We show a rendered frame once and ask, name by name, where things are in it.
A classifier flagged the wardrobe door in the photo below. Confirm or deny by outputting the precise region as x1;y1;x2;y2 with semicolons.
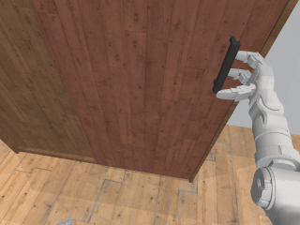
0;0;95;158
29;0;288;180

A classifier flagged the right robot upper arm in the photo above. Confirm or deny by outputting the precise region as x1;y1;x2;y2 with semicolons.
250;166;300;225

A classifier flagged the right robot forearm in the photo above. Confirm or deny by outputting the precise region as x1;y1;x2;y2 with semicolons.
248;89;300;173

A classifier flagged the right robot hand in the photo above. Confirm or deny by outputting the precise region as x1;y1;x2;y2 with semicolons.
216;51;275;102

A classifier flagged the handle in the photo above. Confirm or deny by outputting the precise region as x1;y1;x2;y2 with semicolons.
212;36;241;94

